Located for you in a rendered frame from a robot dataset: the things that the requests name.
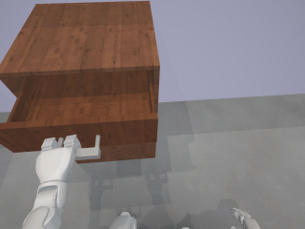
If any drawer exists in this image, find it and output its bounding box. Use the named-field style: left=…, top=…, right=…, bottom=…
left=0, top=70, right=158, bottom=153

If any left robot hand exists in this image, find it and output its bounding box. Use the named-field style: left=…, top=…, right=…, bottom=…
left=35, top=135, right=82, bottom=184

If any robot left thigh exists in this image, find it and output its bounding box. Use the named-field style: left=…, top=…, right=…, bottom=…
left=108, top=215, right=137, bottom=229

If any cabinet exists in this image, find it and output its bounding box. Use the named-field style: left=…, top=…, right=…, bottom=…
left=0, top=0, right=160, bottom=164

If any handle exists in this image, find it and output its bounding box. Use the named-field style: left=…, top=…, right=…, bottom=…
left=56, top=135, right=101, bottom=160

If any right robot hand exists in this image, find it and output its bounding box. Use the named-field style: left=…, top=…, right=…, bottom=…
left=231, top=208, right=260, bottom=229

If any robot left forearm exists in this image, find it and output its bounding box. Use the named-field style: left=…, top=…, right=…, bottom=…
left=21, top=180, right=68, bottom=229

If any robot left shin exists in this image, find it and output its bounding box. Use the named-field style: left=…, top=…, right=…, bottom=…
left=120, top=212, right=130, bottom=216

